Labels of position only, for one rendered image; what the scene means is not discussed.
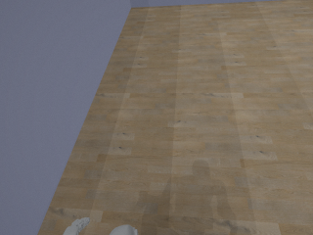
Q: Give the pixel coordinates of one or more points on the left robot thigh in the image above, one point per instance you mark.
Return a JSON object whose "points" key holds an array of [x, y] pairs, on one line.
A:
{"points": [[124, 230]]}

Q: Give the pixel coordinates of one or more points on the left robot hand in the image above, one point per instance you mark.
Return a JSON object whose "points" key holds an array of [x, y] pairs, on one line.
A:
{"points": [[77, 226]]}

